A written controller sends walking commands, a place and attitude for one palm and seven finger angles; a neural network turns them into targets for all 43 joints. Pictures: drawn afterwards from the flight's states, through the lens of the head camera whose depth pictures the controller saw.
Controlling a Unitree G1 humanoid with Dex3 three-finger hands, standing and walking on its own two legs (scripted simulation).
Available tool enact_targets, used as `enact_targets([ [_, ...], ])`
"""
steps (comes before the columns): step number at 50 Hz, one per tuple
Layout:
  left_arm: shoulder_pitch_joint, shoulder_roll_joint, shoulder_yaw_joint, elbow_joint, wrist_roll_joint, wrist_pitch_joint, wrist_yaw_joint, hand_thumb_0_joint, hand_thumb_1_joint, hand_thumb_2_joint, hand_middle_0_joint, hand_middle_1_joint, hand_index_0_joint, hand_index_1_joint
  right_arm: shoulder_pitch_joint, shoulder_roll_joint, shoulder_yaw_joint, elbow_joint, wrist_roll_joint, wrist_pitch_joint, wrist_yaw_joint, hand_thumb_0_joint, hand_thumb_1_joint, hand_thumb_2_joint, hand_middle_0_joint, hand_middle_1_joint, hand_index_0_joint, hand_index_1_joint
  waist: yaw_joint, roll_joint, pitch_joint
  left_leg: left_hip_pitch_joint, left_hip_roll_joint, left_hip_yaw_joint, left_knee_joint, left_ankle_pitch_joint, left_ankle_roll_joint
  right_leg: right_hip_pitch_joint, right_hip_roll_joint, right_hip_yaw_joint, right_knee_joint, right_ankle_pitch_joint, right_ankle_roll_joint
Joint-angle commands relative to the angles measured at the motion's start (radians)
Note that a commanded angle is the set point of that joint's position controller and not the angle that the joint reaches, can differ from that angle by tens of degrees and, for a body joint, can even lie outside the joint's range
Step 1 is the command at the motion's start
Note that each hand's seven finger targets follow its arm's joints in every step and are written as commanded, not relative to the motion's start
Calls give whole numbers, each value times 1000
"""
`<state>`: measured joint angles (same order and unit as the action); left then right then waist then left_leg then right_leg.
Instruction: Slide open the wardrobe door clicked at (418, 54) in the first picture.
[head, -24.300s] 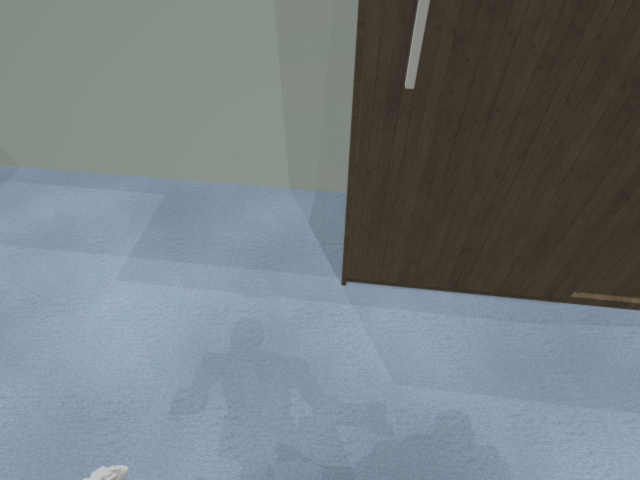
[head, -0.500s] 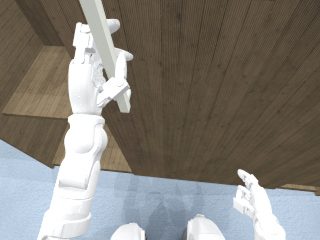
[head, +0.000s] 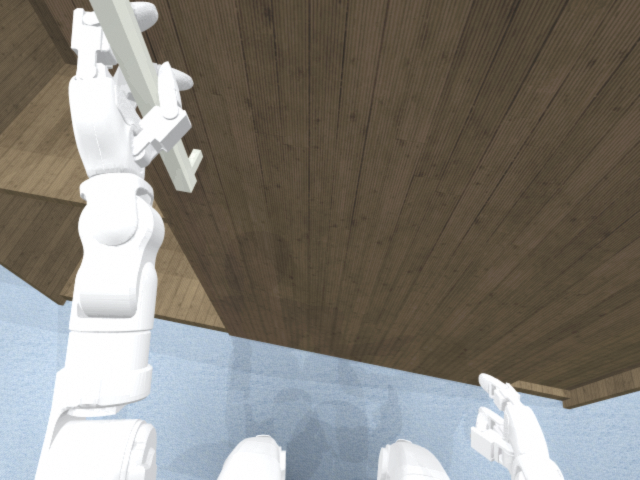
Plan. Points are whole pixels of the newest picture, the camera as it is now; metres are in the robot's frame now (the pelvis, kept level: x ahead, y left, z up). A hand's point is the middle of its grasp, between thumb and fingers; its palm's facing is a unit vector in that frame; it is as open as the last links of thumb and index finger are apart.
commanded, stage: stop walking and hold the door there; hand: left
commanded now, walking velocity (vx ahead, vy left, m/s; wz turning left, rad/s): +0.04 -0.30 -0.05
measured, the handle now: (152, 69) +0.42 +0.25 +0.23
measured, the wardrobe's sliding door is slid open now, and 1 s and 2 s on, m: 0.57 0.57 0.57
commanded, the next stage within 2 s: none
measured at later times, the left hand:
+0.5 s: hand (167, 107) +0.39 +0.22 +0.22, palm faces +0.52 -0.81 -0.25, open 6.2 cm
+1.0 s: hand (174, 108) +0.38 +0.21 +0.22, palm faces +0.50 -0.85 -0.18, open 6.0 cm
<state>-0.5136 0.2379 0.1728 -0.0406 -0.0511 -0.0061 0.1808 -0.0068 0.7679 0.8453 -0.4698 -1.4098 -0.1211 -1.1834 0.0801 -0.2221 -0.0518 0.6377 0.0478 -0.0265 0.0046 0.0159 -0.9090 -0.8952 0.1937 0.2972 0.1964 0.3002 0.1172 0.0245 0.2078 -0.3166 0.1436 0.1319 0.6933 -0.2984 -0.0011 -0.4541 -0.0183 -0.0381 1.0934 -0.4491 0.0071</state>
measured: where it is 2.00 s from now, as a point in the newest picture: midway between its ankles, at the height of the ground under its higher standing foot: outside the picture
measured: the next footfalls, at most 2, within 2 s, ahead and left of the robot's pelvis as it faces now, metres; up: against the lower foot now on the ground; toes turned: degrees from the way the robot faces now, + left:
right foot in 0.26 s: +0.11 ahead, -0.26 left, +0.00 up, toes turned -8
left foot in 0.50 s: +0.07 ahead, +0.00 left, +0.00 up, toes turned +1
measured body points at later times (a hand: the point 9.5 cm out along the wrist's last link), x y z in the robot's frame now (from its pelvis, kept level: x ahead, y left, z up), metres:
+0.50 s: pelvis +0.00 -0.08 +0.00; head +0.03 -0.09 +0.45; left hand +0.35 +0.26 +0.23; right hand +0.14 -0.39 -0.09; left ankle +0.03 +0.01 -0.72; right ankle +0.07 -0.25 -0.72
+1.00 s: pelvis -0.07 -0.08 +0.01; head -0.06 -0.08 +0.46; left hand +0.35 +0.26 +0.23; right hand -0.02 -0.37 -0.09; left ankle +0.03 +0.00 -0.72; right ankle -0.07 -0.20 -0.72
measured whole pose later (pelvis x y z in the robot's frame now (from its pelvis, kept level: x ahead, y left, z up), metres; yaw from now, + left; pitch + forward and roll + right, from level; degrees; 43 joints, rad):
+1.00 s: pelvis -0.07 -0.08 +0.01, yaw -10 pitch -2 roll -1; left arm -0.60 0.65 0.50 0.73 -0.02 -0.07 0.13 -0.08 0.72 0.76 -0.46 -1.40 -0.28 -1.37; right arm 0.28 -0.29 0.02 0.71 0.05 -0.06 -0.10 0.01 -0.90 -0.89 0.20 0.30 0.20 0.30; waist -0.05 0.02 0.05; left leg -0.33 0.09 0.18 0.53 -0.16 0.04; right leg -0.24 0.00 -0.07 0.52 -0.25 0.00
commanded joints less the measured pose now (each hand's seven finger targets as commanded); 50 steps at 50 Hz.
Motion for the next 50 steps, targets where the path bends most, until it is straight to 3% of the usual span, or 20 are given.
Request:
enact_targets([
  [1,-490,-31,-270,-352,4,-165,-120,0,900,900,-450,-1400,-450,-1400,-64,-123,-33,-154,2,-47,20,0,-900,-900,200,300,200,300,-138,251,-434,474,345,-220,-274,645,151,-255,-77,52,140,9,18],
  [4,-461,-18,-253,-345,-2,-140,-136,0,900,900,-450,-1400,-450,-1400,-29,-128,-37,-181,-1,-58,21,0,-900,-900,200,300,200,300,-142,291,-477,453,267,-61,-271,712,103,-115,-40,-29,-38,111,33],
  [5,-210,521,325,27,30,-128,-76,0,900,900,-450,-1400,-450,-1400,25,-183,-56,-120,-3,-38,-14,0,-900,-900,200,300,200,300,-116,307,-502,437,244,-3,-281,736,95,-84,-10,-72,-64,112,47],
  [7,-247,339,134,-91,0,-139,-108,0,900,900,-450,-1400,-450,-1400,-8,-151,-26,-182,-2,-44,-17,0,-900,-900,200,300,200,300,-125,378,-475,365,236,23,-241,698,81,27,10,-102,-282,103,37],
  [10,-160,459,243,27,9,-144,-94,0,900,900,-450,-1400,-450,-1400,22,-153,-9,-172,17,-82,-33,0,-900,-900,200,300,200,300,-113,254,-455,259,126,75,-59,394,6,263,30,-117,-612,342,36],
  [11,-138,533,298,66,23,-147,-87,0,900,900,-450,-1400,-450,-1400,35,-133,-4,-162,24,-84,-38,0,-900,-900,200,300,200,300,-119,51,-466,167,43,83,81,202,-17,357,-56,-27,-686,593,14],
  [12,-110,632,361,86,35,-148,-78,0,900,900,-450,-1400,-450,-1400,-8,-95,12,-178,17,-78,-49,0,-900,-900,200,300,200,300,-111,-257,-459,-111,-82,56,288,-261,-43,487,-287,295,-684,960,-84],
  [14,-57,768,503,216,42,-120,-68,0,900,900,-450,-1400,-450,-1400,7,-117,34,-109,4,-88,-64,0,-900,-900,200,300,200,300,-103,-230,-414,-154,-78,-87,446,-322,-49,343,-399,448,-748,890,-178],
  [16,-131,650,453,96,14,-141,-56,0,900,900,-450,-1400,-450,-1400,-31,-146,13,-109,16,-93,-70,0,-900,-900,200,300,200,300,-96,-361,-514,-173,-94,-152,433,-314,-52,508,-360,310,-620,1105,-163],
  [19,-45,698,529,240,32,-136,-38,0,900,900,-450,-1400,-450,-1400,-30,-166,5,-86,6,-71,-85,0,-900,-900,200,300,200,300,-103,-362,-533,-50,-121,-117,223,-238,-40,425,-319,197,-614,1034,-120],
  [22,-117,635,437,235,37,-156,-46,0,900,900,-450,-1400,-450,-1400,-6,-178,4,-76,5,-54,-85,0,-900,-900,200,300,200,300,-118,-210,-507,79,-115,-109,-45,-94,-31,315,-299,176,-648,739,-94],
  [24,-154,583,369,207,36,-180,-51,0,900,900,-450,-1400,-450,-1400,14,-200,-12,-78,4,-51,-87,0,-900,-900,200,300,200,300,-127,-39,-465,207,-56,-80,-270,113,-26,189,-191,113,-592,396,-53],
  [25,-185,565,330,161,30,-195,-56,0,900,900,-450,-1400,-450,-1400,7,-239,-24,-96,7,-49,-88,0,-900,-900,200,300,200,300,-114,206,-413,185,88,-225,-353,178,25,120,-85,26,-499,182,-14],
  [27,-225,510,264,162,45,-200,-59,0,900,900,-450,-1400,-450,-1400,33,-194,-2,-113,3,-57,-81,0,-900,-900,200,300,200,300,-124,349,-388,82,195,-361,-468,173,113,72,6,1,-164,-83,-9],
  [30,-235,618,333,213,50,-180,-46,0,900,900,-450,-1400,-450,-1400,82,-211,-9,-88,8,-81,-95,0,-900,-900,200,300,200,300,-108,151,-394,216,152,-251,-341,484,128,20,-24,10,-178,15,10],
  [31,-255,591,300,194,52,-172,-51,0,900,900,-450,-1400,-450,-1400,91,-213,-6,-87,4,-89,-96,0,-900,-900,200,300,200,300,-116,190,-412,249,134,-217,-327,540,119,34,-18,-13,-231,16,14],
  [37,-272,632,303,290,35,-132,-54,0,900,900,-450,-1400,-450,-1400,116,-224,23,-80,-7,-108,-107,0,-900,-900,200,300,200,300,-122,210,-427,219,121,-181,-331,368,80,233,-1,-43,-592,122,10],
  [42,-306,781,424,436,50,-145,-50,0,900,900,-450,-1400,-450,-1400,151,-222,13,-60,-7,-90,-115,0,-900,-900,200,300,200,300,-138,-11,-479,122,-11,-56,-179,210,-16,319,-162,95,-666,600,-45],
  [44,-356,732,374,474,45,-138,-53,0,900,900,-450,-1400,-450,-1400,136,-216,12,-59,3,-87,-116,0,-900,-900,200,300,200,300,-133,-53,-474,147,-10,-72,-162,192,-5,273,-165,123,-680,530,-43],
  [50,-413,701,311,609,43,-150,-62,0,900,900,-450,-1400,-450,-1400,140,-242,14,-43,3,-76,-126,0,-900,-900,200,300,200,300,-134,141,-391,155,76,-166,-350,-19,33,158,-55,32,-649,131,-12],
])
